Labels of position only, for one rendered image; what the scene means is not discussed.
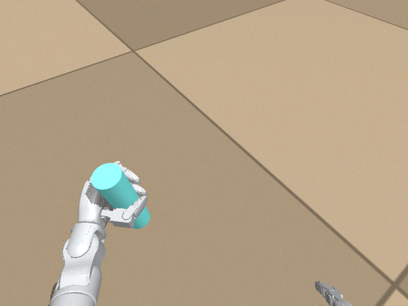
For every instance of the can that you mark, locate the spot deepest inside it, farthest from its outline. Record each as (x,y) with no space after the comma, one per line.
(114,186)

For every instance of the left robot arm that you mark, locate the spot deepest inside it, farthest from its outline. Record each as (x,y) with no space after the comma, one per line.
(82,255)

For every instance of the right robot hand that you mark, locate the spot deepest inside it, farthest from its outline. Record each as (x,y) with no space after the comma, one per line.
(332,295)

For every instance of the left robot hand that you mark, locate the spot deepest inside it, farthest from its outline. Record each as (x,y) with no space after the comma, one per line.
(94,208)

